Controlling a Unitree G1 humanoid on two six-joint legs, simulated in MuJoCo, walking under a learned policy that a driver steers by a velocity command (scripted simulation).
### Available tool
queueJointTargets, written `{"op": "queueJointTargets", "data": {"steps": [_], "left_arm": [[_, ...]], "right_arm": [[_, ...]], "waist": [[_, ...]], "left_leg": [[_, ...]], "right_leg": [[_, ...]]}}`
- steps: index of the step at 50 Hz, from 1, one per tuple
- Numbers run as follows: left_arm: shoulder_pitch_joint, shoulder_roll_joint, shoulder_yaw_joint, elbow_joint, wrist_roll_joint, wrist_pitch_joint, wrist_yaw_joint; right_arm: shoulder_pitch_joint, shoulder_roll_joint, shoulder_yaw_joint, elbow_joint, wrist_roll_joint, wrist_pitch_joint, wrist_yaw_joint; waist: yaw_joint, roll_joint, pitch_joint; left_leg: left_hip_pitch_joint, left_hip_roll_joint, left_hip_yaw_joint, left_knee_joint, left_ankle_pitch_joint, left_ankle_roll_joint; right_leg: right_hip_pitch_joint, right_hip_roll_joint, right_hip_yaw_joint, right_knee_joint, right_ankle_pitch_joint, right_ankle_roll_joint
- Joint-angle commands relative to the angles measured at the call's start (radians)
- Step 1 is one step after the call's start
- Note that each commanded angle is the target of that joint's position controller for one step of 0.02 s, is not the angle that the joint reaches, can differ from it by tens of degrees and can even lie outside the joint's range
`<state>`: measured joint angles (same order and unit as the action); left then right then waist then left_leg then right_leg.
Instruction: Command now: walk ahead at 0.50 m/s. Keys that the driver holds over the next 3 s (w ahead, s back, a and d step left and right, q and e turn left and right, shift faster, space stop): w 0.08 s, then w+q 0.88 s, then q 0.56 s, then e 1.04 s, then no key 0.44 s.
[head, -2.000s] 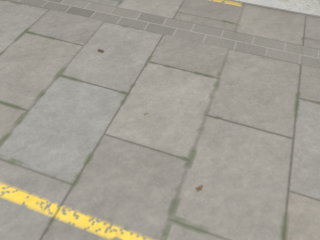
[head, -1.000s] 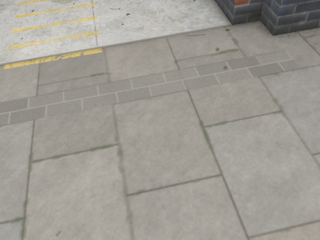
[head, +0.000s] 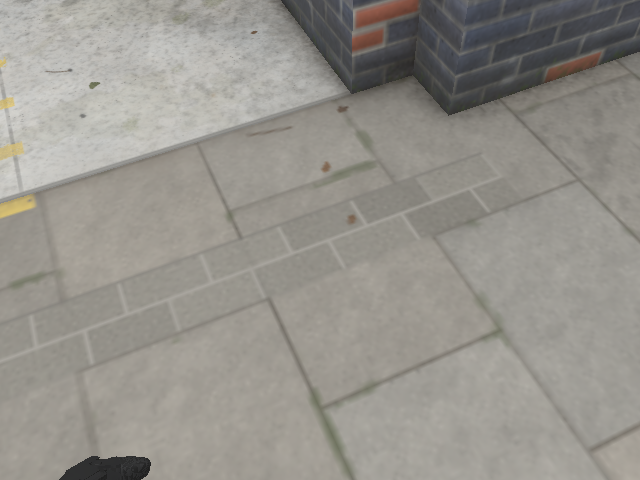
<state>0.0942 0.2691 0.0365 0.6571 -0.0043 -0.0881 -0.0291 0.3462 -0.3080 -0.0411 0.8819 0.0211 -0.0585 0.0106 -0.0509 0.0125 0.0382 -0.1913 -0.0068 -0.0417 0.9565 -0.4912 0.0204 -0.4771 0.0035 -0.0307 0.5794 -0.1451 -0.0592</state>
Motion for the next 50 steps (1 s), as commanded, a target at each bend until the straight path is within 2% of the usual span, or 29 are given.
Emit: {"op": "queueJointTargets", "data": {"steps": [1, 2, 3, 6, 9, 14, 17, 20, 22, 23, 24, 25, 26, 27, 28, 29, 30, 31, 32, 34, 36, 39, 41, 43, 45, 47, 48, 49, 50], "left_arm": [[0.233, 0.157, 0.05, 0.004, 0.003, 0.0, 0.009], [0.185, 0.135, 0.043, 0.003, 0.008, -0.001, 0.006], [0.16, 0.116, 0.037, 0.001, 0.017, -0.005, 0.005], [0.147, 0.121, 0.042, 0.024, 0.008, -0.026, 0.005], [0.174, 0.142, 0.05, 0.059, 0.019, -0.031, 0.017], [0.202, 0.163, 0.053, 0.098, 0.014, -0.026, 0.031], [0.248, 0.171, 0.058, 0.134, 0.006, -0.011, 0.034], [0.258, 0.184, 0.064, 0.153, -0.004, 0.013, 0.04], [0.232, 0.212, 0.072, 0.146, -0.007, 0.03, 0.051], [0.221, 0.222, 0.075, 0.14, -0.006, 0.04, 0.059], [0.209, 0.217, 0.071, 0.133, -0.007, 0.047, 0.067], [0.227, 0.182, 0.054, 0.108, 0.012, 0.038, 0.072], [0.325, 0.043, 0.011, 0.065, 0.034, 0.004, 0.049], [0.218, 0.132, 0.024, 0.063, -0.002, -0.035, 0.03], [0.13, 0.166, 0.033, 0.029, -0.034, -0.055, 0.021], [0.105, 0.155, 0.029, 0.024, -0.022, -0.066, 0.026], [0.094, 0.159, 0.036, 0.026, 0.004, -0.066, 0.034], [0.112, 0.163, 0.042, 0.025, 0.013, -0.055, 0.034], [0.127, 0.155, 0.043, 0.021, 0.017, -0.043, 0.034], [0.129, 0.126, 0.037, 0.015, 0.022, -0.023, 0.036], [0.057, 0.101, 0.026, -0.01, 0.025, -0.016, 0.038], [-0.058, 0.072, 0.013, -0.036, 0.019, -0.024, 0.029], [-0.114, 0.082, 0.016, -0.053, 0.005, -0.03, 0.021], [-0.133, 0.108, 0.025, -0.063, -0.002, -0.036, 0.014], [-0.113, 0.135, 0.037, -0.061, -0.004, -0.043, 0.009], [0.006, 0.161, 0.057, -0.033, -0.001, -0.052, 0.014], [0.127, 0.198, 0.071, -0.018, 0.017, -0.057, 0.021], [0.242, 0.284, 0.092, -0.01, 0.043, -0.051, 0.029], [0.268, 0.266, 0.091, 0.012, 0.024, -0.036, 0.021]], "right_arm": [[-0.083, -0.125, -0.017, -0.116, 0.017, -0.049, 0.005], [-0.108, -0.116, -0.02, -0.12, -0.001, -0.047, 0.003], [-0.089, -0.107, -0.023, -0.115, -0.005, -0.037, 0.004], [-0.056, -0.059, -0.014, -0.097, -0.002, -0.003, 0.002], [-0.141, -0.051, -0.014, -0.118, -0.004, 0.008, 0.0], [-0.273, -0.028, -0.008, -0.156, -0.004, -0.003, 0.019], [-0.35, -0.018, -0.003, -0.197, -0.003, -0.005, 0.034], [-0.387, -0.026, -0.006, -0.237, -0.003, -0.005, 0.054], [-0.337, -0.054, -0.021, -0.247, -0.004, -0.002, 0.061], [-0.247, -0.084, -0.039, -0.232, -0.004, 0.001, 0.06], [-0.089, -0.134, -0.07, -0.194, 0.0, 0.003, 0.05], [0.074, -0.223, -0.102, -0.165, 0.001, 0.013, 0.029], [0.05, -0.292, -0.107, -0.176, 0.007, 0.009, 0.026], [0.08, -0.207, -0.086, -0.188, 0.004, 0.003, 0.025], [0.044, -0.165, -0.075, -0.186, -0.002, -0.003, 0.022], [-0.015, -0.147, -0.07, -0.197, 0.0, -0.006, 0.02], [-0.077, -0.12, -0.063, -0.213, -0.004, -0.006, 0.018], [-0.109, -0.099, -0.054, -0.231, -0.016, -0.006, 0.014], [-0.123, -0.098, -0.054, -0.239, -0.018, -0.005, 0.011], [-0.116, -0.113, -0.059, -0.237, -0.011, -0.008, 0.001], [-0.093, -0.141, -0.068, -0.228, -0.006, -0.006, -0.013], [-0.049, -0.149, -0.072, -0.213, 0.001, 0.006, -0.025], [-0.006, -0.153, -0.073, -0.197, 0.004, 0.012, -0.027], [0.018, -0.143, -0.071, -0.187, 0.01, 0.018, -0.029], [0.014, -0.142, -0.073, -0.188, 0.007, 0.023, -0.033], [-0.012, -0.121, -0.068, -0.199, 0.002, 0.027, -0.031], [-0.018, -0.072, -0.049, -0.213, -0.006, 0.023, -0.025], [0.072, -0.01, -0.03, -0.239, -0.003, 0.018, -0.028], [0.131, -0.043, -0.027, -0.255, 0.008, 0.013, -0.029]], "waist": [[0.129, -0.092, -0.171], [0.101, -0.065, -0.111], [0.066, -0.084, -0.099], [0.031, -0.085, -0.074], [0.052, -0.061, -0.021], [0.105, -0.056, 0.019], [0.137, -0.045, 0.046], [0.134, -0.056, 0.05], [0.09, -0.095, -0.007], [0.038, -0.11, -0.067], [-0.047, -0.088, -0.151], [-0.105, 0.034, -0.259], [0.015, 0.251, -0.351], [-0.069, 0.143, -0.406], [-0.074, 0.102, -0.264], [-0.034, 0.01, -0.18], [0.004, -0.014, -0.123], [0.039, 0.003, -0.107], [0.058, 0.018, -0.098], [0.07, 0.021, -0.076], [0.052, 0.026, -0.047], [0.001, 0.053, -0.041], [-0.024, 0.065, -0.041], [-0.024, 0.074, -0.042], [-0.002, 0.096, -0.044], [0.067, 0.111, -0.084], [0.127, 0.068, -0.196], [0.121, -0.135, -0.346], [0.095, -0.359, -0.397]], "left_leg": [[-0.564, 0.082, -0.036, 0.307, 0.092, 0.023], [-0.529, 0.111, -0.03, 0.245, 0.147, 0.016], [-0.467, 0.135, -0.039, 0.211, 0.187, 0.01], [-0.425, 0.146, -0.031, 0.138, 0.243, -0.016], [-0.496, 0.142, -0.057, 0.009, 0.391, -0.035], [-0.465, 0.102, -0.013, -0.245, 0.615, -0.025], [-0.502, 0.092, 0.01, -0.323, 0.596, -0.004], [-0.527, 0.071, 0.052, -0.362, 0.464, 0.032], [-0.417, 0.013, 0.117, -0.361, 0.357, 0.068], [-0.295, -0.027, 0.145, -0.363, 0.325, 0.091], [-0.066, -0.066, 0.144, -0.418, 0.375, 0.128], [0.256, 0.084, -0.102, -0.426, 0.399, 0.197], [0.569, 0.316, -0.676, -0.53, 0.223, 0.389], [0.61, 0.33, -0.762, -0.63, 0.144, 0.383], [0.511, 0.299, -0.608, -0.647, 0.214, 0.338], [0.362, 0.255, -0.494, -0.651, 0.313, 0.305], [0.227, 0.222, -0.416, -0.667, 0.424, 0.287], [0.14, 0.197, -0.373, -0.692, 0.502, 0.285], [0.089, 0.186, -0.356, -0.712, 0.544, 0.291], [0.003, 0.165, -0.293, -0.732, 0.62, 0.295], [-0.055, 0.127, -0.236, -0.741, 0.625, 0.27], [-0.097, 0.07, -0.192, -0.715, 0.534, 0.211], [-0.081, 0.085, -0.232, -0.699, 0.471, 0.197], [-0.013, 0.109, -0.295, -0.648, 0.421, 0.185], [0.049, 0.138, -0.359, -0.587, 0.418, 0.169], [0.046, 0.108, -0.366, -0.479, 0.487, 0.137], [-0.024, 0.055, -0.314, -0.283, 0.461, 0.104], [-0.301, -0.083, -0.178, 0.063, 0.199, 0.025], [-0.515, -0.088, -0.136, 0.278, -0.141, -0.01]], "right_leg": [[0.605, -0.312, 0.501, -0.288, -0.096, -0.192], [0.49, -0.277, 0.42, -0.315, 0.009, -0.184], [0.417, -0.252, 0.369, -0.345, 0.068, -0.177], [0.329, -0.238, 0.253, -0.421, 0.134, -0.189], [0.329, -0.233, 0.151, -0.465, 0.152, -0.175], [0.37, -0.212, -0.006, -0.483, 0.173, -0.12], [0.477, -0.244, -0.043, -0.455, 0.203, -0.11], [0.592, -0.278, -0.067, -0.373, 0.358, -0.09], [0.621, -0.277, -0.102, -0.242, 0.706, -0.064], [0.611, -0.265, -0.123, -0.111, 0.86, -0.047], [0.525, -0.226, -0.155, 0.097, 0.865, -0.014], [0.265, -0.179, -0.159, 0.412, 0.536, 0.028], [-0.18, 0.049, -0.041, 0.729, -0.412, 0.088], [-0.291, 0.021, 0.143, 0.814, -0.432, 0.068], [-0.356, -0.025, 0.136, 0.788, -0.339, 0.049], [-0.324, -0.067, 0.126, 0.704, -0.256, 0.043], [-0.264, -0.093, 0.119, 0.619, -0.212, 0.053], [-0.197, -0.11, 0.126, 0.584, -0.184, 0.062], [-0.165, -0.112, 0.122, 0.548, -0.174, 0.076], [-0.145, -0.11, 0.097, 0.46, -0.144, 0.108], [-0.138, -0.091, 0.078, 0.315, -0.023, 0.132], [-0.047, -0.037, 0.067, 0.072, 0.195, 0.136], [-0.006, -0.009, 0.073, -0.006, 0.249, 0.134], [-0.001, -0.005, 0.103, -0.066, 0.219, 0.119], [0.022, -0.007, 0.121, -0.094, 0.14, 0.091], [0.187, -0.005, 0.096, -0.148, 0.101, 0.044], [0.407, -0.101, 0.169, -0.126, 0.084, -0.01], [0.761, -0.331, 0.488, -0.128, 0.081, -0.137], [0.843, -0.462, 0.816, -0.211, 0.007, -0.229]]}}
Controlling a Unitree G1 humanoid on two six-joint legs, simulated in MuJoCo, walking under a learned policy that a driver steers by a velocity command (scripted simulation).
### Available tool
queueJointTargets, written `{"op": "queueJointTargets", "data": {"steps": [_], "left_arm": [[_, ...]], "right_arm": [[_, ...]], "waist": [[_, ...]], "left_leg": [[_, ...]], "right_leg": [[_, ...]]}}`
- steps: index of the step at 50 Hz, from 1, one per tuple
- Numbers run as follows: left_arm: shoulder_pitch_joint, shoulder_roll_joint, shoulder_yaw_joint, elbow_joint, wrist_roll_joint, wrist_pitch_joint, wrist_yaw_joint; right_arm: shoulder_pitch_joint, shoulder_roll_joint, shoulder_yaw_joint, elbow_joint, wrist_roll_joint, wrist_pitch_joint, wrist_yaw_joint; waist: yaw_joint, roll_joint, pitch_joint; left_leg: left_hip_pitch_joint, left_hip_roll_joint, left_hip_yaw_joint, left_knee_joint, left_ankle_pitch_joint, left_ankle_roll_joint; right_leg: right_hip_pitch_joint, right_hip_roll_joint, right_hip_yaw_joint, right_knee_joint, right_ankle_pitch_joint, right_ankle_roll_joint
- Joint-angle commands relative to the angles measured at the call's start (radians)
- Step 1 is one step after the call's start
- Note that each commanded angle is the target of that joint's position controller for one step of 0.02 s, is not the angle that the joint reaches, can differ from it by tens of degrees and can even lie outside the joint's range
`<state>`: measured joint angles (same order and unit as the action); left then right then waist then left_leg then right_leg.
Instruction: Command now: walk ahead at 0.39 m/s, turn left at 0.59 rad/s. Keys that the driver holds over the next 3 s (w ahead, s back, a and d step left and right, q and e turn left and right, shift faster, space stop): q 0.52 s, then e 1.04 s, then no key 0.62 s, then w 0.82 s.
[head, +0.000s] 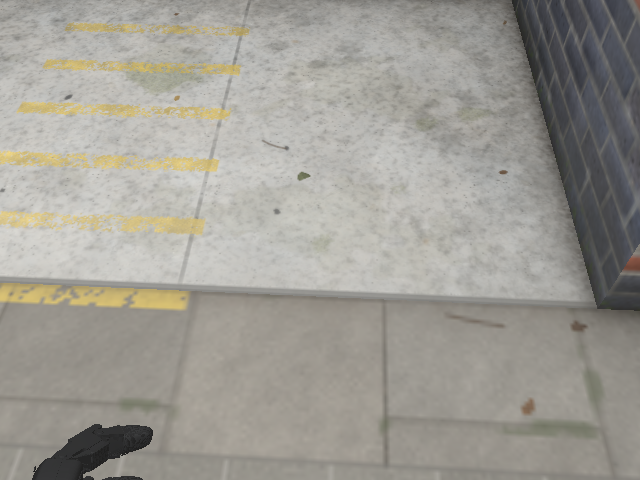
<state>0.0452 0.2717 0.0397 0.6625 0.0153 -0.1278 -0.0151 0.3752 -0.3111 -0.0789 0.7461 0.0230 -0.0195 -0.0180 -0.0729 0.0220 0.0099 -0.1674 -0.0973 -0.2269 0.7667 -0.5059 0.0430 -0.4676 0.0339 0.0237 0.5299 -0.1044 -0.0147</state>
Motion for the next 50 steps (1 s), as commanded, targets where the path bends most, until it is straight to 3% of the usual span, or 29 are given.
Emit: {"op": "queueJointTargets", "data": {"steps": [1, 2, 3, 4, 6, 9, 13, 16, 19, 20, 21, 22, 23, 24, 25, 26, 27, 29, 33, 35, 38, 39, 40, 41, 42, 44, 46, 49, 50], "left_arm": [[0.252, 0.172, 0.064, -0.021, -0.005, 0.011, 0.01], [0.199, 0.13, 0.05, -0.035, -0.001, 0.023, 0.014], [0.154, 0.107, 0.04, -0.032, 0.002, 0.031, 0.013], [0.122, 0.09, 0.034, -0.025, 0.002, 0.034, 0.013], [0.098, 0.106, 0.04, -0.005, 0.005, 0.034, 0.011], [0.083, 0.154, 0.059, 0.019, 0.0, 0.043, 0.023], [0.056, 0.172, 0.064, 0.038, -0.017, 0.07, 0.036], [0.075, 0.196, 0.072, 0.058, -0.032, 0.082, 0.031], [0.074, 0.215, 0.081, 0.066, -0.055, 0.092, 0.026], [0.071, 0.206, 0.079, 0.069, -0.06, 0.094, 0.027], [0.124, 0.18, 0.073, 0.084, -0.051, 0.092, 0.024], [0.138, 0.123, 0.051, 0.047, 0.003, 0.087, 0.018], [0.137, 0.114, 0.037, 0.022, 0.017, 0.088, 0.015], [0.09, 0.171, 0.054, 0.036, -0.009, 0.095, 0.011], [0.065, 0.168, 0.054, 0.028, -0.025, 0.102, 0.014], [0.067, 0.155, 0.054, 0.04, -0.017, 0.109, 0.026], [0.078, 0.167, 0.057, 0.048, -0.01, 0.118, 0.035], [0.13, 0.141, 0.05, 0.074, -0.015, 0.131, 0.033], [0.126, 0.072, 0.017, 0.087, -0.016, 0.137, 0.026], [0.121, 0.091, 0.018, 0.087, -0.02, 0.14, 0.02], [0.118, 0.133, 0.026, 0.073, -0.003, 0.138, 0.015], [0.101, 0.182, 0.032, 0.051, 0.005, 0.135, 0.017], [0.074, 0.239, 0.047, 0.048, -0.008, 0.135, 0.022], [0.067, 0.222, 0.05, 0.045, -0.011, 0.134, 0.02], [0.07, 0.196, 0.044, 0.043, -0.006, 0.13, 0.02], [0.075, 0.189, 0.047, 0.04, -0.012, 0.122, 0.025], [0.087, 0.181, 0.051, 0.029, -0.023, 0.118, 0.031], [0.098, 0.165, 0.054, 0.005, -0.034, 0.13, 0.038], [0.089, 0.144, 0.051, -0.008, -0.036, 0.135, 0.037]], "right_arm": [[0.054, -0.135, -0.015, -0.1, 0.01, -0.019, -0.002], [-0.032, -0.16, -0.025, -0.114, 0.002, -0.007, -0.004], [-0.07, -0.153, -0.03, -0.127, -0.008, 0.004, -0.006], [-0.074, -0.141, -0.036, -0.132, -0.01, 0.017, -0.007], [-0.05, -0.078, -0.024, -0.135, -0.001, 0.039, -0.005], [-0.095, -0.047, -0.013, -0.164, -0.006, 0.051, -0.001], [-0.166, -0.045, -0.011, -0.183, -0.01, 0.048, 0.024], [-0.23, -0.06, -0.019, -0.214, -0.01, 0.052, 0.043], [-0.23, -0.079, -0.033, -0.236, -0.01, 0.06, 0.054], [-0.186, -0.091, -0.043, -0.226, -0.012, 0.059, 0.051], [-0.106, -0.148, -0.066, -0.209, -0.017, 0.056, 0.037], [-0.041, -0.277, -0.094, -0.221, -0.027, 0.055, 0.01], [-0.076, -0.278, -0.081, -0.248, -0.044, 0.045, 0.013], [-0.094, -0.21, -0.062, -0.248, -0.033, 0.033, 0.024], [-0.137, -0.18, -0.051, -0.238, -0.023, 0.024, 0.024], [-0.178, -0.162, -0.048, -0.236, -0.012, 0.025, 0.021], [-0.228, -0.142, -0.038, -0.24, -0.008, 0.03, 0.013], [-0.27, -0.119, -0.025, -0.242, -0.033, 0.035, 0.005], [-0.266, -0.055, 0.001, -0.19, -0.05, 0.026, 0.001], [-0.26, -0.062, 0.005, -0.158, -0.058, 0.024, 0.007], [-0.252, -0.079, 0.004, -0.126, -0.042, 0.024, 0.006], [-0.225, -0.079, 0.002, -0.119, -0.045, 0.022, -0.001], [-0.184, -0.066, 0.001, -0.125, -0.057, 0.021, -0.005], [-0.23, -0.055, 0.002, -0.126, -0.057, 0.023, -0.015], [-0.268, -0.06, -0.005, -0.135, -0.049, 0.027, -0.022], [-0.271, -0.045, -0.01, -0.139, -0.041, 0.034, -0.027], [-0.246, -0.039, -0.016, -0.136, -0.04, 0.028, -0.021], [-0.208, -0.062, -0.036, -0.123, -0.036, 0.026, -0.011], [-0.184, -0.076, -0.042, -0.117, -0.038, 0.03, -0.011]], "waist": [[0.129, -0.22, -0.241], [0.131, -0.128, -0.15], [0.109, -0.084, -0.088], [0.08, -0.098, -0.057], [0.056, -0.152, -0.033], [0.058, -0.142, -0.059], [0.078, -0.124, -0.085], [0.098, -0.124, -0.065], [0.08, -0.128, -0.059], [0.052, -0.112, -0.076], [0.024, -0.033, -0.124], [0.031, 0.226, -0.201], [0.039, 0.284, -0.326], [0.002, 0.124, -0.303], [0.031, 0.087, -0.221], [0.053, 0.031, -0.166], [0.075, 0.049, -0.147], [0.103, 0.092, -0.16], [0.076, 0.114, -0.172], [0.067, 0.126, -0.14], [0.087, 0.088, -0.059], [0.059, 0.012, -0.035], [0.004, -0.146, -0.021], [0.033, -0.225, -0.002], [0.05, -0.242, 0.019], [0.057, -0.259, 0.0], [0.061, -0.227, -0.05], [0.065, -0.062, -0.099], [0.062, 0.033, -0.089]], "left_leg": [[-0.588, 0.061, 0.022, 0.56, -0.071, -0.051], [-0.572, 0.09, 0.063, 0.574, -0.009, -0.066], [-0.54, 0.116, 0.087, 0.54, 0.023, -0.078], [-0.505, 0.145, 0.098, 0.49, 0.042, -0.082], [-0.434, 0.152, 0.149, 0.413, 0.085, -0.094], [-0.438, 0.169, 0.168, 0.27, 0.189, -0.107], [-0.341, 0.167, 0.209, 0.061, 0.377, -0.088], [-0.31, 0.154, 0.238, -0.05, 0.364, -0.061], [-0.257, 0.127, 0.269, -0.178, 0.317, -0.016], [-0.166, 0.096, 0.287, -0.272, 0.38, 0.01], [0.003, 0.096, 0.237, -0.351, 0.595, 0.054], [0.262, 0.347, -0.099, -0.304, 1.111, 0.175], [0.327, 0.508, -0.377, -0.347, 1.042, 0.389], [0.263, 0.461, -0.285, -0.377, 0.934, 0.353], [0.187, 0.4, -0.189, -0.378, 0.83, 0.286], [0.113, 0.345, -0.136, -0.393, 0.723, 0.231], [0.047, 0.324, -0.088, -0.405, 0.68, 0.206], [-0.047, 0.29, -0.015, -0.414, 0.718, 0.202], [-0.096, 0.276, 0.054, -0.419, 0.586, 0.185], [-0.128, 0.29, 0.044, -0.428, 0.432, 0.179], [-0.157, 0.248, 0.059, -0.388, 0.22, 0.096], [-0.157, 0.203, 0.091, -0.316, 0.171, 0.042], [-0.158, 0.109, 0.19, -0.253, 0.142, -0.012], [-0.104, 0.063, 0.253, -0.181, 0.193, -0.047], [-0.107, 0.057, 0.243, -0.154, 0.218, -0.047], [-0.129, 0.058, 0.228, -0.145, 0.231, -0.032], [-0.099, 0.074, 0.213, -0.176, 0.284, -0.015], [0.019, 0.15, 0.177, -0.25, 0.36, 0.024], [0.051, 0.221, 0.104, -0.318, 0.389, 0.064]], "right_leg": [[0.718, -0.461, 0.651, -0.17, -0.006, -0.243], [0.588, -0.418, 0.461, -0.156, 0.153, -0.208], [0.468, -0.368, 0.328, -0.16, 0.32, -0.192], [0.386, -0.328, 0.236, -0.17, 0.402, -0.177], [0.283, -0.286, 0.123, -0.226, 0.444, -0.181], [0.311, -0.314, 0.049, -0.259, 0.508, -0.213], [0.329, -0.299, -0.072, -0.258, 0.444, -0.187], [0.365, -0.312, -0.1, -0.219, 0.388, -0.167], [0.406, -0.329, -0.109, -0.111, 0.4, -0.134], [0.387, -0.3, -0.142, -0.016, 0.423, -0.103], [0.312, -0.235, -0.183, 0.153, 0.361, -0.043], [0.028, -0.13, -0.222, 0.475, -0.15, 0.042], [-0.161, -0.008, -0.056, 0.713, -0.61, 0.08], [-0.183, -0.051, 0.043, 0.763, -0.565, 0.075], [-0.196, -0.071, 0.044, 0.736, -0.49, 0.063], [-0.193, -0.088, 0.043, 0.664, -0.424, 0.064], [-0.151, -0.101, 0.036, 0.607, -0.375, 0.073], [-0.031, -0.083, -0.001, 0.555, -0.319, 0.095], [0.139, -0.112, -0.007, 0.286, -0.243, 0.098], [0.203, -0.102, -0.021, 0.195, -0.198, 0.085], [0.25, -0.076, -0.036, -0.021, -0.048, 0.034], [0.228, -0.143, 0.061, -0.053, 0.112, 0.0], [0.174, -0.201, 0.153, -0.086, 0.097, -0.067], [0.083, -0.232, 0.242, -0.168, -0.044, -0.119], [0.072, -0.243, 0.293, -0.201, -0.092, -0.131], [0.126, -0.238, 0.318, -0.176, -0.029, -0.131], [0.17, -0.214, 0.314, -0.112, 0.067, -0.124], [0.069, -0.121, 0.215, 0.011, 0.007, -0.06], [-0.003, -0.065, 0.143, 0.106, -0.068, -0.022]]}}
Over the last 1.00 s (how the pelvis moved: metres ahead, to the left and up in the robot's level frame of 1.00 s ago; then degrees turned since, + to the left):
0.57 0.09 0.00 28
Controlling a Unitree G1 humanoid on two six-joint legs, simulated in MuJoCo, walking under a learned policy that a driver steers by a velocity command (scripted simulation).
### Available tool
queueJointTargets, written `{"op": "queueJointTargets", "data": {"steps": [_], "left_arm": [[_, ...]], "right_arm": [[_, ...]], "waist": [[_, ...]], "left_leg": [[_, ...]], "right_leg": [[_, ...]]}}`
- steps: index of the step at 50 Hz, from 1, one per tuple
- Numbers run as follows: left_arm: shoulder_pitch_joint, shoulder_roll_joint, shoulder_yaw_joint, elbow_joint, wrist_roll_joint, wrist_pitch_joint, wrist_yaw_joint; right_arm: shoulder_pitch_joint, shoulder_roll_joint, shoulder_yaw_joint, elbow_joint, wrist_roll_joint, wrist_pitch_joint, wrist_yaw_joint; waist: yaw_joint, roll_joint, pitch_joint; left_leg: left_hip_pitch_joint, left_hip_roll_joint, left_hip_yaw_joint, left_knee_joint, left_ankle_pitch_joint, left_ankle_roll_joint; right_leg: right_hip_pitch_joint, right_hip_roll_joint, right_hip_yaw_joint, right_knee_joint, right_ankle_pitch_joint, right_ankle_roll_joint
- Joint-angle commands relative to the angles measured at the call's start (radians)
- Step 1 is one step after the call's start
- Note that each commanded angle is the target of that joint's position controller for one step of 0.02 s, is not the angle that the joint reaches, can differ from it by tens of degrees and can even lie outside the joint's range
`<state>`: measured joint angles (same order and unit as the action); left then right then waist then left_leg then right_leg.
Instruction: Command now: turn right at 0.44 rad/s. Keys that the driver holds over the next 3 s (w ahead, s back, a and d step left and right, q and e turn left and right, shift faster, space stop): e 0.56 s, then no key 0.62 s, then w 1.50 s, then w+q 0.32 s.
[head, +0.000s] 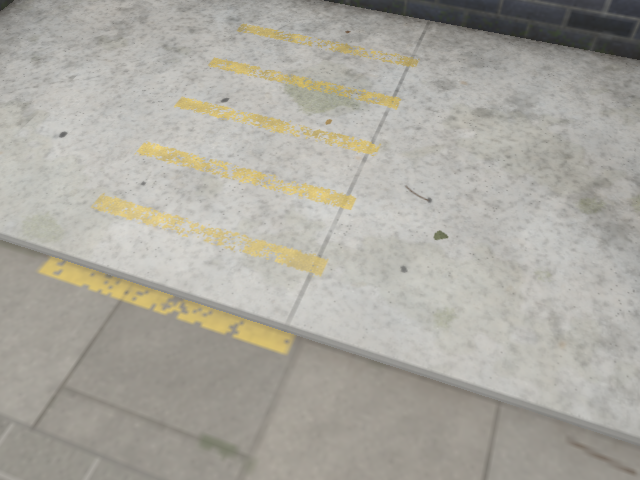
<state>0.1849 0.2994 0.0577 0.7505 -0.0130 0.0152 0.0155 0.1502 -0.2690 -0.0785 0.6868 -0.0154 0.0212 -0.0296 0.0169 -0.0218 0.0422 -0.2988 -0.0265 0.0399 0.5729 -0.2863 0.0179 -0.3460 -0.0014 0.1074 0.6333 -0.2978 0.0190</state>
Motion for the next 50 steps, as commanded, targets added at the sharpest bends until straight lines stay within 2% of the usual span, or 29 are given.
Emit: {"op": "queueJointTargets", "data": {"steps": [1, 2, 3, 4, 5, 8, 11, 13, 14, 15, 16, 17, 18, 19, 20, 23, 27, 31, 35, 37, 38, 39, 40, 41, 42, 45, 46, 48, 50], "left_arm": [[-0.04, 0.096, 0.029, -0.104, -0.005, -0.002, 0.004], [-0.038, 0.104, 0.035, -0.112, 0.002, 0.004, 0.001], [-0.046, 0.134, 0.051, -0.115, 0.002, 0.01, -0.003], [-0.033, 0.13, 0.057, -0.11, -0.007, 0.019, -0.005], [-0.025, 0.105, 0.05, -0.108, -0.01, 0.028, -0.006], [-0.057, 0.058, 0.03, -0.126, -0.009, 0.033, -0.02], [-0.056, 0.08, 0.038, -0.151, -0.014, 0.035, -0.043], [0.016, 0.089, 0.05, -0.133, -0.008, 0.042, -0.046], [0.05, 0.127, 0.066, -0.125, -0.002, 0.043, -0.035], [0.079, 0.251, 0.095, -0.145, 0.001, 0.037, -0.015], [0.072, 0.297, 0.094, -0.178, 0.045, 0.013, -0.023], [0.067, 0.249, 0.082, -0.177, 0.051, -0.01, -0.032], [0.029, 0.221, 0.072, -0.171, 0.038, -0.023, -0.028], [-0.016, 0.193, 0.067, -0.174, 0.018, -0.023, -0.018], [-0.049, 0.171, 0.058, -0.179, 0.003, -0.019, -0.009], [-0.042, 0.157, 0.05, -0.186, 0.009, -0.01, 0.008], [-0.015, 0.171, 0.058, -0.185, 0.003, -0.002, 0.021], [-0.026, 0.167, 0.057, -0.192, 0.012, 0.007, 0.018], [-0.031, 0.153, 0.046, -0.187, 0.016, 0.015, 0.005], [-0.056, 0.134, 0.035, -0.186, 0.008, 0.018, 0.005], [-0.052, 0.118, 0.029, -0.182, 0.004, 0.018, 0.006], [-0.015, 0.093, 0.02, -0.176, 0.014, 0.013, 0.007], [0.053, 0.067, 0.013, -0.173, 0.034, 0.002, 0.003], [0.022, 0.084, 0.018, -0.183, 0.031, -0.003, 0.004], [0.009, 0.121, 0.028, -0.169, 0.032, -0.003, 0.007], [-0.029, 0.075, 0.021, -0.164, 0.036, 0.01, 0.003], [-0.029, 0.062, 0.016, -0.161, 0.034, 0.013, -0.002], [-0.019, 0.085, 0.022, -0.15, 0.029, 0.014, -0.007], [-0.016, 0.071, 0.018, -0.143, 0.028, 0.007, -0.009]], "right_arm": [[0.061, -0.146, -0.048, -0.054, -0.002, -0.009, -0.001], [0.048, -0.145, -0.045, -0.065, -0.006, -0.015, -0.006], [0.054, -0.136, -0.037, -0.072, -0.01, -0.025, -0.012], [0.015, -0.135, -0.034, -0.079, -0.007, -0.032, -0.016], [-0.03, -0.145, -0.038, -0.078, 0.004, -0.035, -0.017], [-0.046, -0.172, -0.048, -0.064, 0.006, -0.023, -0.02], [-0.01, -0.194, -0.057, -0.048, 0.022, -0.011, -0.017], [-0.011, -0.188, -0.055, -0.036, 0.044, -0.01, -0.011], [0.048, -0.151, -0.047, -0.009, 0.039, -0.012, -0.004], [0.051, -0.091, -0.027, -0.03, -0.01, -0.011, 0.001], [-0.054, -0.096, -0.022, -0.092, -0.015, -0.016, -0.008], [-0.093, -0.141, -0.035, -0.089, 0.006, -0.014, -0.014], [-0.085, -0.145, -0.038, -0.082, 0.016, -0.012, -0.018], [-0.063, -0.148, -0.043, -0.056, 0.008, -0.011, -0.028], [-0.054, -0.157, -0.047, -0.051, 0.001, -0.009, -0.033], [-0.021, -0.124, -0.04, -0.035, 0.009, -0.013, -0.023], [-0.072, -0.099, -0.027, -0.043, 0.012, -0.017, -0.019], [-0.071, -0.103, -0.024, -0.034, 0.018, -0.024, -0.006], [-0.064, -0.105, -0.02, -0.037, 0.024, -0.038, 0.011], [-0.027, -0.092, -0.016, -0.026, 0.023, -0.048, 0.022], [-0.004, -0.087, -0.013, -0.019, 0.015, -0.054, 0.027], [0.006, -0.127, -0.018, -0.024, -0.002, -0.057, 0.026], [-0.012, -0.198, -0.028, -0.036, -0.015, -0.054, 0.02], [-0.044, -0.144, -0.01, -0.022, -0.025, -0.053, 0.021], [-0.085, -0.1, 0.003, -0.039, -0.016, -0.056, 0.023], [-0.073, -0.122, 0.002, -0.021, 0.009, -0.059, 0.019], [-0.055, -0.117, 0.007, -0.016, 0.005, -0.06, 0.02], [-0.021, -0.111, 0.012, -0.015, -0.001, -0.061, 0.025], [-0.028, -0.106, 0.016, -0.017, 0.0, -0.06, 0.026]], "waist": [[-0.026, 0.188, -0.117], [-0.032, 0.255, -0.124], [-0.041, 0.191, -0.118], [-0.015, 0.125, -0.108], [0.005, 0.113, -0.084], [-0.018, 0.159, -0.091], [-0.031, 0.189, -0.14], [0.007, 0.169, -0.153], [0.007, 0.08, -0.145], [-0.009, -0.208, -0.125], [0.035, -0.283, -0.17], [0.061, -0.152, -0.18], [0.025, -0.125, -0.137], [0.0, -0.069, -0.126], [-0.016, -0.079, -0.118], [-0.03, -0.085, -0.158], [-0.005, -0.098, -0.14], [0.008, -0.128, -0.129], [0.017, -0.134, -0.128], [-0.016, -0.124, -0.129], [-0.035, -0.108, -0.127], [-0.019, -0.043, -0.141], [0.048, 0.161, -0.153], [0.05, 0.26, -0.123], [0.036, 0.212, -0.105], [0.018, 0.187, -0.1], [0.015, 0.169, -0.1], [-0.01, 0.086, -0.081], [-0.01, 0.059, -0.064]], "left_leg": [[0.213, 0.283, -0.297, -0.201, 0.254, 0.167], [0.217, 0.415, -0.397, -0.235, 0.381, 0.255], [0.206, 0.464, -0.416, -0.245, 0.483, 0.305], [0.192, 0.44, -0.351, -0.236, 0.49, 0.285], [0.176, 0.392, -0.266, -0.239, 0.448, 0.239], [0.137, 0.303, -0.085, -0.219, 0.466, 0.185], [0.178, 0.323, -0.042, -0.169, 0.475, 0.171], [0.133, 0.312, 0.005, -0.079, 0.373, 0.112], [0.037, 0.27, 0.067, 0.038, 0.232, 0.042], [-0.25, 0.152, 0.152, 0.348, -0.201, -0.066], [-0.399, 0.033, -0.013, 0.569, -0.434, -0.1], [-0.412, 0.051, -0.097, 0.661, -0.392, -0.092], [-0.419, 0.064, -0.114, 0.657, -0.298, -0.077], [-0.418, 0.076, -0.123, 0.622, -0.213, -0.077], [-0.4, 0.077, -0.127, 0.596, -0.158, -0.083], [-0.326, 0.039, -0.119, 0.567, -0.07, -0.098], [-0.307, 0.021, -0.138, 0.36, -0.039, -0.112], [-0.2, 0.021, -0.13, 0.231, -0.055, -0.108], [-0.099, 0.019, -0.11, 0.118, -0.087, -0.086], [-0.003, 0.016, -0.094, -0.055, 0.006, -0.063], [0.084, 0.028, -0.097, -0.188, 0.141, -0.043], [0.178, 0.12, -0.173, -0.212, 0.27, -0.011], [0.228, 0.269, -0.323, -0.208, 0.491, 0.074], [0.12, 0.341, -0.413, -0.236, 0.445, 0.197], [0.099, 0.314, -0.387, -0.247, 0.377, 0.205], [0.114, 0.21, -0.284, -0.207, 0.276, 0.105], [0.094, 0.18, -0.254, -0.195, 0.243, 0.076], [0.061, 0.12, -0.186, -0.188, 0.103, 0.028], [0.064, 0.098, -0.156, -0.158, 0.077, 0.012]], "right_leg": [[-0.194, 0.022, -0.026, 0.126, 0.007, -0.019], [-0.244, 0.01, -0.07, 0.321, -0.264, 0.007], [-0.283, -0.016, -0.042, 0.507, -0.343, 0.022], [-0.29, -0.039, -0.023, 0.563, -0.313, 0.029], [-0.289, -0.064, -0.025, 0.501, -0.256, 0.034], [-0.161, -0.059, -0.113, 0.313, -0.156, 0.046], [-0.048, -0.028, -0.168, 0.111, -0.085, 0.025], [0.094, 0.016, -0.211, -0.094, 0.069, -0.019], [0.21, 0.013, -0.151, -0.192, 0.196, -0.057], [0.368, -0.23, 0.21, -0.25, 0.566, -0.157], [0.309, -0.413, 0.473, -0.273, 0.682, -0.38], [0.304, -0.376, 0.407, -0.289, 0.615, -0.392], [0.271, -0.315, 0.318, -0.281, 0.542, -0.332], [0.261, -0.261, 0.269, -0.274, 0.461, -0.274], [0.236, -0.238, 0.244, -0.271, 0.468, -0.251], [0.216, -0.196, 0.214, -0.275, 0.484, -0.246], [0.231, -0.176, 0.26, -0.279, 0.331, -0.239], [0.168, -0.17, 0.293, -0.275, 0.235, -0.243], [0.156, -0.17, 0.338, -0.238, 0.314, -0.248], [0.147, -0.145, 0.334, -0.203, 0.348, -0.223], [0.116, -0.118, 0.32, -0.19, 0.317, -0.188], [0.063, -0.077, 0.279, -0.147, 0.202, -0.131], [-0.007, 0.042, 0.148, -0.02, -0.048, -0.072], [-0.008, 0.06, 0.063, -0.013, -0.167, -0.024], [0.029, 0.034, 0.047, 0.011, -0.156, 0.003], [0.1, 0.008, 0.037, -0.131, 0.065, 0.016], [0.145, 0.001, 0.04, -0.157, 0.133, 0.011], [0.152, 0.001, 0.051, -0.143, 0.166, -0.029], [0.133, -0.007, 0.062, -0.159, 0.169, -0.049]]}}
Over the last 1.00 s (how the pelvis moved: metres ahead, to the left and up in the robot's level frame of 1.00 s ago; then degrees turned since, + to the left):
0.19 0.02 0.01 12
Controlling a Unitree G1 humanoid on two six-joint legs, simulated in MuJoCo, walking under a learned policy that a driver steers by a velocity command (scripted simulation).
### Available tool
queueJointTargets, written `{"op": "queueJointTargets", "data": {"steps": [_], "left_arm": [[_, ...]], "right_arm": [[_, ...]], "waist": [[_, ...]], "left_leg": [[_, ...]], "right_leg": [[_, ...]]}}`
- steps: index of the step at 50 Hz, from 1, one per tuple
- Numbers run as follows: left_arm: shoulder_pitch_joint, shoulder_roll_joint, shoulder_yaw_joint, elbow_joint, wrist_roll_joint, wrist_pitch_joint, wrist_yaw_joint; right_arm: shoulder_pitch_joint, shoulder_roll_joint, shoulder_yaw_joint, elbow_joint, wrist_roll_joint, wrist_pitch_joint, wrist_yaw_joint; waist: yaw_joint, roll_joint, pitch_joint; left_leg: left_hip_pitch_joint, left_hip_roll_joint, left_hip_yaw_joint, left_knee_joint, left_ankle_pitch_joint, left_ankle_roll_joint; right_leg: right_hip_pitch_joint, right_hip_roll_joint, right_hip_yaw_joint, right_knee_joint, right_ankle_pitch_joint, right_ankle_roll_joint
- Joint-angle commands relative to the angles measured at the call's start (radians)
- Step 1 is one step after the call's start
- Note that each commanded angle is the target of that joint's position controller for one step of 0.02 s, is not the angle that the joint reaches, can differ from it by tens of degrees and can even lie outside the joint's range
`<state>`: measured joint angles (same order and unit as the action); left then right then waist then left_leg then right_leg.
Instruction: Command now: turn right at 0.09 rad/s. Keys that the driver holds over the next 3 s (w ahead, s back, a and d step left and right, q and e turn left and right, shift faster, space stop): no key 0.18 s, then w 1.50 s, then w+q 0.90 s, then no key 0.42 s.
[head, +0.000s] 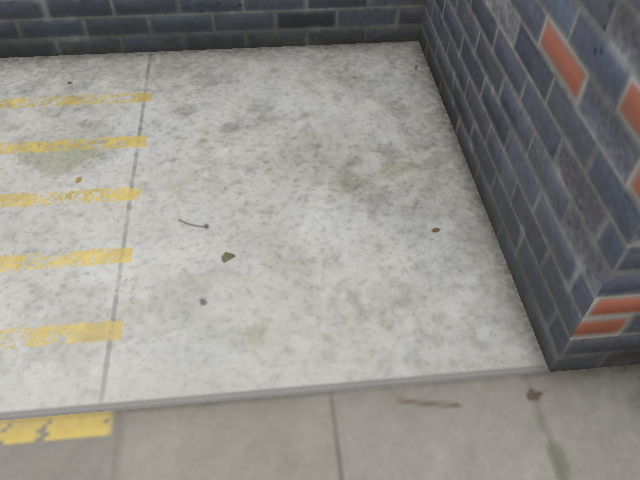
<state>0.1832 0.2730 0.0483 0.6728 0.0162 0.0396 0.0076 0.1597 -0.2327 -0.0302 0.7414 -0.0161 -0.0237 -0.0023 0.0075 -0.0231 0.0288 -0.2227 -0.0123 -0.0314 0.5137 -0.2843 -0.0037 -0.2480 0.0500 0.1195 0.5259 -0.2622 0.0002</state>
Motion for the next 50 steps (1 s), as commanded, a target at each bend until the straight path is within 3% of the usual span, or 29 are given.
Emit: {"op": "queueJointTargets", "data": {"steps": [1, 4, 9, 11, 14, 17, 19, 21, 22, 23, 24, 25, 26, 27, 28, 29, 32, 35, 38, 40, 41, 43, 44, 45, 46, 47, 48, 49, 50], "left_arm": [[-0.016, 0.101, 0.029, -0.061, 0.0, -0.02, 0.001], [-0.01, 0.088, 0.026, -0.051, 0.0, -0.03, 0.004], [0.002, 0.082, 0.023, -0.042, -0.001, -0.035, 0.01], [0.022, 0.08, 0.022, -0.031, -0.003, -0.032, 0.016], [0.048, 0.087, 0.024, -0.038, -0.015, -0.045, 0.019], [0.046, 0.059, 0.016, -0.053, -0.029, -0.091, 0.01], [0.017, 0.03, 0.01, -0.072, -0.035, -0.122, -0.002], [0.022, 0.045, 0.014, -0.08, -0.047, -0.146, -0.007], [0.047, 0.048, 0.016, -0.069, -0.044, -0.152, -0.011], [0.13, 0.056, 0.023, -0.038, -0.042, -0.155, -0.016], [0.256, 0.108, 0.044, 0.006, -0.04, -0.158, -0.021], [0.39, 0.233, 0.085, 0.041, -0.028, -0.15, -0.028], [0.404, 0.21, 0.076, 0.029, -0.018, -0.14, -0.028], [0.359, 0.146, 0.053, 0.019, -0.013, -0.132, -0.025], [0.338, 0.115, 0.042, 0.01, -0.008, -0.126, -0.021], [0.322, 0.109, 0.036, 0.017, -0.016, -0.119, -0.018], [0.279, 0.086, 0.019, 0.027, -0.023, -0.096, -0.004], [0.257, 0.134, 0.024, 0.037, -0.03, -0.094, 0.016], [0.279, 0.188, 0.037, 0.064, -0.038, -0.106, 0.016], [0.27, 0.175, 0.035, 0.079, -0.044, -0.113, 0.009], [0.26, 0.209, 0.045, 0.08, -0.037, -0.106, 0.011], [0.257, 0.197, 0.039, 0.08, -0.022, -0.089, 0.015], [0.276, 0.142, 0.017, 0.057, 0.003, -0.088, 0.018], [0.45, -0.014, -0.023, 0.054, -0.02, -0.106, 0.009], [0.36, 0.112, 0.0, 0.068, -0.047, -0.124, 0.0], [0.223, 0.165, 0.017, 0.029, -0.071, -0.134, -0.004], [0.156, 0.16, 0.013, 0.013, -0.06, -0.141, 0.0], [0.132, 0.152, 0.016, 0.012, -0.041, -0.14, 0.004], [0.16, 0.141, 0.018, 0.02, -0.038, -0.132, 0.003]], "right_arm": [[-0.035, -0.136, -0.03, -0.071, 0.002, -0.015, -0.003], [-0.022, -0.127, -0.026, -0.066, 0.006, -0.01, -0.005], [-0.018, -0.117, -0.021, -0.052, 0.006, -0.005, -0.004], [-0.003, -0.112, -0.019, -0.038, 0.007, -0.001, -0.006], [0.013, -0.124, -0.023, -0.033, 0.024, -0.011, -0.013], [0.069, -0.134, -0.026, -0.02, 0.036, -0.047, -0.01], [0.122, -0.17, -0.036, -0.005, 0.037, -0.06, -0.004], [0.126, -0.203, -0.046, -0.005, 0.045, -0.054, -0.001], [0.109, -0.198, -0.044, -0.014, 0.048, -0.049, 0.001], [0.051, -0.184, -0.039, -0.035, 0.047, -0.043, 0.003], [-0.044, -0.153, -0.028, -0.08, 0.044, -0.048, 0.002], [-0.074, -0.154, -0.031, -0.123, 0.029, -0.073, -0.003], [-0.032, -0.158, -0.031, -0.116, 0.021, -0.091, -0.004], [-0.011, -0.182, -0.039, -0.105, 0.041, -0.092, 0.004], [-0.021, -0.153, -0.03, -0.105, 0.053, -0.087, 0.011], [-0.052, -0.127, -0.022, -0.119, 0.048, -0.083, 0.019], [-0.094, -0.079, -0.007, -0.137, 0.029, -0.074, 0.046], [-0.183, -0.045, 0.014, -0.167, 0.02, -0.085, 0.061], [-0.222, -0.106, -0.002, -0.183, 0.033, -0.085, 0.06], [-0.195, -0.144, -0.019, -0.183, 0.035, -0.084, 0.058], [-0.163, -0.168, -0.03, -0.175, 0.031, -0.083, 0.052], [0.072, -0.218, -0.063, -0.114, 0.032, -0.072, 0.034], [0.251, -0.277, -0.078, -0.083, 0.026, -0.064, 0.021], [0.283, -0.33, -0.081, -0.063, 0.015, -0.067, 0.031], [0.261, -0.226, -0.062, -0.067, 0.032, -0.066, 0.03], [0.178, -0.202, -0.053, -0.069, 0.033, -0.065, 0.023], [0.116, -0.195, -0.05, -0.073, 0.024, -0.064, 0.021], [0.077, -0.179, -0.045, -0.074, 0.008, -0.067, 0.025], [0.055, -0.157, -0.038, -0.074, -0.006, -0.072, 0.026]], "waist": [[-0.004, 0.041, -0.05], [-0.012, -0.002, -0.057], [-0.013, -0.006, -0.05], [-0.012, -0.003, -0.057], [-0.007, 0.019, 0.056], [-0.023, 0.057, 0.083], [-0.036, 0.142, 0.071], [-0.016, 0.204, 0.093], [-0.001, 0.193, 0.08], [0.048, 0.178, 0.046], [0.107, 0.079, 0.006], [0.138, -0.164, -0.056], [0.124, -0.254, -0.064], [0.088, -0.129, -0.015], [0.076, -0.054, 0.004], [0.068, -0.002, 0.04], [0.049, -0.054, 0.055], [0.06, -0.054, 0.061], [0.054, -0.082, 0.065], [0.019, -0.098, 0.054], [-0.002, -0.099, 0.012], [-0.126, -0.093, -0.148], [-0.182, 0.014, -0.288], [-0.068, 0.338, -0.459], [-0.118, 0.233, -0.377], [-0.109, 0.161, -0.189], [-0.08, 0.058, -0.11], [-0.046, 0.043, -0.064], [-0.006, 0.076, -0.062]], "left_leg": [[-0.004, 0.079, -0.076, -0.085, 0.091, 0.034], [0.02, 0.065, -0.059, -0.055, 0.136, 0.031], [0.026, 0.056, -0.051, -0.049, 0.138, 0.024], [0.016, 0.032, -0.032, -0.052, -0.06, 0.031], [-0.081, 0.034, -0.067, -0.062, -0.371, 0.082], [-0.051, 0.092, -0.172, -0.097, -0.424, 0.143], [0.036, 0.19, -0.34, -0.188, -0.428, 0.21], [0.053, 0.29, -0.459, -0.221, -0.272, 0.261], [0.024, 0.274, -0.413, -0.189, -0.142, 0.243], [-0.038, 0.221, -0.315, -0.129, 0.005, 0.201], [-0.156, 0.103, -0.155, 0.065, 0.209, 0.129], [-0.39, -0.035, 0.02, 0.427, 0.253, 0.041], [-0.604, -0.048, -0.031, 0.619, -0.235, 0.012], [-0.678, 0.006, -0.064, 0.712, -0.285, 0.028], [-0.728, 0.039, -0.05, 0.748, -0.232, 0.039], [-0.772, 0.072, -0.031, 0.708, -0.169, 0.043], [-0.674, 0.102, 0.035, 0.546, -0.013, 0.012], [-0.451, 0.059, 0.084, 0.245, 0.197, -0.016], [-0.318, 0.025, 0.065, 0.085, 0.306, -0.002], [-0.288, 0.01, 0.049, 0.039, 0.29, 0.038], [-0.229, -0.008, 0.064, 0.034, 0.258, 0.057], [0.099, -0.038, 0.096, 0.036, 0.238, 0.11], [0.414, 0.152, -0.122, 0.079, 0.222, 0.173], [0.676, 0.407, -0.684, -0.096, -0.076, 0.346], [0.594, 0.373, -0.795, -0.236, -0.281, 0.318], [0.43, 0.347, -0.62, -0.256, -0.262, 0.274], [0.27, 0.313, -0.502, -0.272, -0.13, 0.253], [0.145, 0.273, -0.409, -0.288, -0.006, 0.245], [0.07, 0.243, -0.346, -0.315, 0.054, 0.241]], "right_leg": [[0.027, -0.063, 0.058, -0.06, 0.14, -0.031], [0.019, -0.068, 0.068, -0.065, 0.17, -0.028], [0.016, -0.07, 0.073, -0.069, 0.162, -0.026], [0.009, -0.048, 0.056, -0.074, -0.055, -0.038], [-0.102, -0.038, 0.054, -0.07, -0.409, -0.078], [-0.169, -0.04, 0.037, -0.002, -0.373, -0.09], [-0.229, -0.006, -0.042, 0.119, -0.232, -0.073], [-0.247, -0.023, -0.097, 0.143, -0.171, -0.074], [-0.166, -0.026, -0.1, 0.076, -0.155, -0.085], [-0.02, -0.021, -0.091, -0.007, -0.114, -0.099], [0.172, -0.063, 0.036, -0.082, -0.02, -0.13], [0.431, -0.205, 0.321, -0.167, 0.146, -0.205], [0.526, -0.361, 0.531, -0.224, 0.343, -0.296], [0.511, -0.383, 0.477, -0.202, 0.375, -0.308], [0.507, -0.364, 0.391, -0.206, 0.382, -0.296], [0.485, -0.342, 0.323, -0.239, 0.374, -0.274], [0.34, -0.262, 0.158, -0.326, 0.405, -0.218], [0.164, -0.193, 0.031, -0.381, 0.364, -0.188], [0.163, -0.239, 0.04, -0.405, 0.315, -0.173], [0.24, -0.269, 0.031, -0.341, 0.476, -0.146], [0.276, -0.264, 0.016, -0.269, 0.646, -0.131], [0.213, -0.211, -0.034, 0.047, 0.867, -0.09], [-0.014, -0.16, -0.049, 0.366, 0.553, -0.063], [-0.331, 0.03, -0.014, 0.731, -0.3, -0.011], [-0.441, -0.014, 0.058, 0.829, -0.291, -0.021], [-0.501, -0.069, 0.014, 0.826, -0.193, -0.03], [-0.46, -0.118, -0.015, 0.777, -0.104, -0.033], [-0.415, -0.149, -0.023, 0.728, -0.06, -0.031], [-0.351, -0.177, -0.012, 0.701, -0.027, -0.032]]}}
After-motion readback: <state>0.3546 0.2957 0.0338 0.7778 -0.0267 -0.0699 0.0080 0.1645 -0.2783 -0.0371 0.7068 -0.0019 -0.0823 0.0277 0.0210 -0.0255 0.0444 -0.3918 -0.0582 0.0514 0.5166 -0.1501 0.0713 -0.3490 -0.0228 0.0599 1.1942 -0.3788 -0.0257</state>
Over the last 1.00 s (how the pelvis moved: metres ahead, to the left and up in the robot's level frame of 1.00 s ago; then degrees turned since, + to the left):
0.01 -0.04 0.01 -26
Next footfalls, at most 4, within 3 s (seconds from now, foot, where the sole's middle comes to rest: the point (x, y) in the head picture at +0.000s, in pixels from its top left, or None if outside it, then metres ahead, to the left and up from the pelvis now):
0.88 left None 0.42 0.12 -0.77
1.40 right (385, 398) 0.69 -0.12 -0.77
1.94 left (275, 290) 0.98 0.14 -0.77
2.46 right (317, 201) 1.30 0.03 -0.77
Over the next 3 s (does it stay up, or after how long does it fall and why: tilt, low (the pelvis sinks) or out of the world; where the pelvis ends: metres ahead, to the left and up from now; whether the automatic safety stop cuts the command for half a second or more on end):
stays up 1.29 0.21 0.00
